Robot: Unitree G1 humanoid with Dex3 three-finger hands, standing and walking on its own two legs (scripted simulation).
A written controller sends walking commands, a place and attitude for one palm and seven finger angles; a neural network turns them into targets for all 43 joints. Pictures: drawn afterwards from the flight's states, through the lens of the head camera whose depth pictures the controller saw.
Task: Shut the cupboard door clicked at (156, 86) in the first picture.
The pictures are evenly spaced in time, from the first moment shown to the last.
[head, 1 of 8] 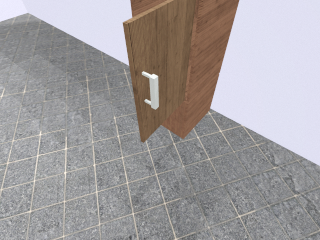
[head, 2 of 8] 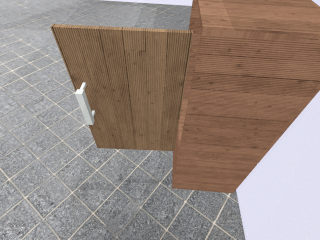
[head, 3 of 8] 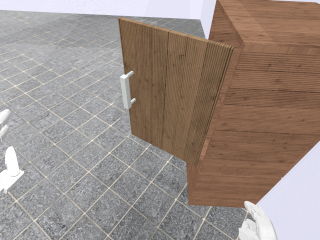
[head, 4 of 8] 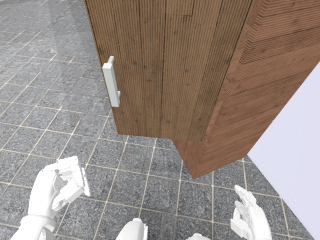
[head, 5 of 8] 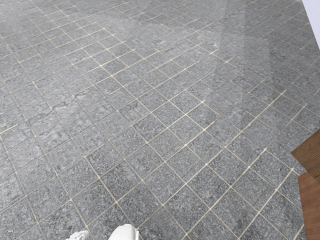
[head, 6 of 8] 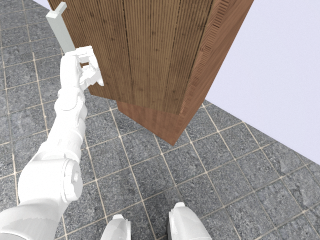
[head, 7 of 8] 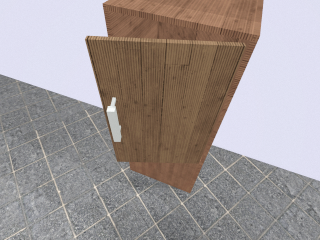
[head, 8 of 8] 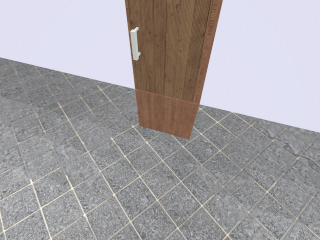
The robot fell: no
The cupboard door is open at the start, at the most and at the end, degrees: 93 93 0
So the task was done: yes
